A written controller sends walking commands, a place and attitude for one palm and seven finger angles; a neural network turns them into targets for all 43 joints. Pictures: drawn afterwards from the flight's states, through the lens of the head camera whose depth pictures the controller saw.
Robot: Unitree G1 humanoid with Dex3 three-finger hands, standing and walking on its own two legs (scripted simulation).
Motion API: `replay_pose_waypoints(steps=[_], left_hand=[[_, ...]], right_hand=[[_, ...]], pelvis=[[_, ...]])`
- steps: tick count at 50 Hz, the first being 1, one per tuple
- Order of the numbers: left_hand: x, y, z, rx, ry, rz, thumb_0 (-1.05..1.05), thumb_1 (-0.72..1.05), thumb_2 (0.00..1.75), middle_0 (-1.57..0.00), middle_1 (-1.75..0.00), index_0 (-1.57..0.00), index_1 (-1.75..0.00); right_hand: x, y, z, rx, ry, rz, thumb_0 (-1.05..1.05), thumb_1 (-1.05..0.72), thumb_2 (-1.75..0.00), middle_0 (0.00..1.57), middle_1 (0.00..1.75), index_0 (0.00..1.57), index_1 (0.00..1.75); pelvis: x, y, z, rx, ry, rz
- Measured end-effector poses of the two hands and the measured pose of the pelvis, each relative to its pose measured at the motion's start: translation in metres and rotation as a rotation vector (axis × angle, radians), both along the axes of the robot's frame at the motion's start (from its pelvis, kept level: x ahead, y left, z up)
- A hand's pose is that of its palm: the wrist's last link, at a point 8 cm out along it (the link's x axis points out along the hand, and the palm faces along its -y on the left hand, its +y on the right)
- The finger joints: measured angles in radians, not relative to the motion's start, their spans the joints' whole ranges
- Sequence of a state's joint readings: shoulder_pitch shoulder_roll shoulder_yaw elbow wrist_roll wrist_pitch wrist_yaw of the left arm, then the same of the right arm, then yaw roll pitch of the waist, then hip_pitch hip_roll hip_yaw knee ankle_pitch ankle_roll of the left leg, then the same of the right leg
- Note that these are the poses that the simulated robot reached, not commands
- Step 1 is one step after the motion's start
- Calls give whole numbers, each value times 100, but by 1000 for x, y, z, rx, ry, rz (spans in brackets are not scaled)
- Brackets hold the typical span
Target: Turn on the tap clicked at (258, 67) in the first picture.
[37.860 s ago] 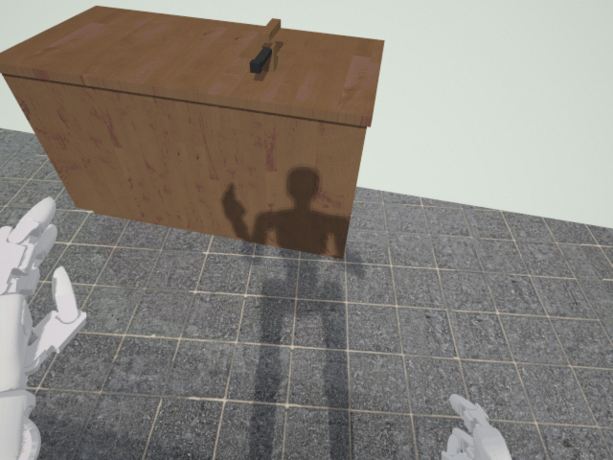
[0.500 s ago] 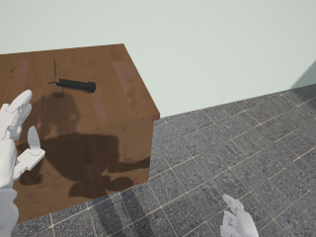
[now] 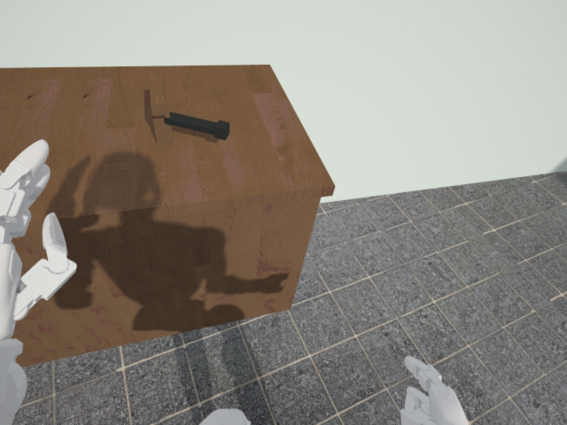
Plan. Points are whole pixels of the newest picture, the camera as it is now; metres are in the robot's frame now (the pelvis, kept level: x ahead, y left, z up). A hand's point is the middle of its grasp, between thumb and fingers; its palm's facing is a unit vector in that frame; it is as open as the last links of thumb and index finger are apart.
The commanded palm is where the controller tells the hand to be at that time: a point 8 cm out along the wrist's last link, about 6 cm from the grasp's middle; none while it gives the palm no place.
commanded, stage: come to a stop and stand still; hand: left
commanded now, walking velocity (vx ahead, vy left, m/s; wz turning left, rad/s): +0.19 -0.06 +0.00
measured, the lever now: (222, 130) +0.65 +0.22 +0.04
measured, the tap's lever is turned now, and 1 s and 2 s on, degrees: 61 61 61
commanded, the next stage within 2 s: look again from close up in 0.88 s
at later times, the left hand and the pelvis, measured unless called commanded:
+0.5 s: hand (82, 244) +0.23 +0.26 +0.17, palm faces +0.36 -0.85 -0.39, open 7.4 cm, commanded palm +0.17 +0.29 +0.19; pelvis +0.00 +0.02 +0.01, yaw -3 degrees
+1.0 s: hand (111, 239) +0.24 +0.23 +0.17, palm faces +0.33 -0.87 -0.37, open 7.4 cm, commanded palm +0.20 +0.28 +0.19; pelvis +0.02 +0.01 +0.01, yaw -3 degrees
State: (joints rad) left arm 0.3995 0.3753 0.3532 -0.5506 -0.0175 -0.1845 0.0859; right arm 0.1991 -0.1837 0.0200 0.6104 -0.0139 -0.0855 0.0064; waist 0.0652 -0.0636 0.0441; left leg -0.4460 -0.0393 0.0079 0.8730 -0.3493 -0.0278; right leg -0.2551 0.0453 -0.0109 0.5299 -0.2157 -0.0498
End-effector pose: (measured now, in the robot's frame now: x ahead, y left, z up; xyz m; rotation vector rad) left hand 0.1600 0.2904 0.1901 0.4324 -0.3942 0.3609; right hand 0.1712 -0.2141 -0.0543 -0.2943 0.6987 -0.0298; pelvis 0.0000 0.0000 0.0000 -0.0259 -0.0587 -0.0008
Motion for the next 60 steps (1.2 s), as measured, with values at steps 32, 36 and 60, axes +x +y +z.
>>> replay_pose_waypoints(steps=[32,36,60], left_hand=[[45,-12,-12,-43,146,-54,1,89,90,-21,-30,-21,-30],[50,-12,-4,-10,125,-43,1,88,90,-21,-30,-21,-30],[42,-2,-7,-44,167,-19,1,89,90,-21,-30,-21,-30]], right_hand=[[-17,-20,-9,14,9,-166,1,-91,-89,20,30,20,30],[-5,-25,-3,10,-18,-170,1,-91,-89,20,30,20,30],[-13,-1,-9,44,34,-140,1,-91,-89,20,30,20,30]], pelvis=[[14,10,8,20,52,-57],[20,7,9,28,51,-55],[15,15,14,14,52,-43]])
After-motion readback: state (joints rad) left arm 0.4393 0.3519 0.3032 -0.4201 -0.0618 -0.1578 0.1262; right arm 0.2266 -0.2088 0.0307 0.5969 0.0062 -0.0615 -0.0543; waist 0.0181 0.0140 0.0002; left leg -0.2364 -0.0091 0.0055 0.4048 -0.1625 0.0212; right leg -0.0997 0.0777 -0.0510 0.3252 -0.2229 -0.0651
